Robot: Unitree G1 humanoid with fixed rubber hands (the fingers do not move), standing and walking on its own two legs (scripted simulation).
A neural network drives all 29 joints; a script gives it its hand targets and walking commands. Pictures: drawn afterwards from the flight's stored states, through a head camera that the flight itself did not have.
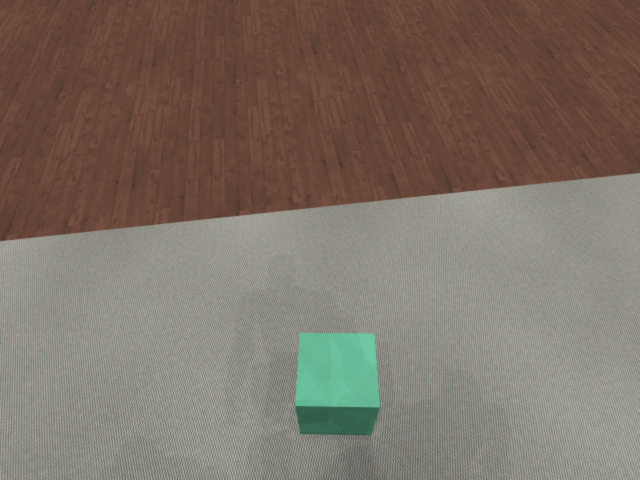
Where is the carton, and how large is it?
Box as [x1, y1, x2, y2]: [295, 333, 379, 434]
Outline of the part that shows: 300,333 295,407 300,433 371,434 379,408 374,335 354,333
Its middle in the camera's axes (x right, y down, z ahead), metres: +0.04 +0.41 +1.13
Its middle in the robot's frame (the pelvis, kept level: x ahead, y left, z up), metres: +0.48 -0.01 -0.65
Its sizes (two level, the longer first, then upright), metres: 0.210 0.200 0.250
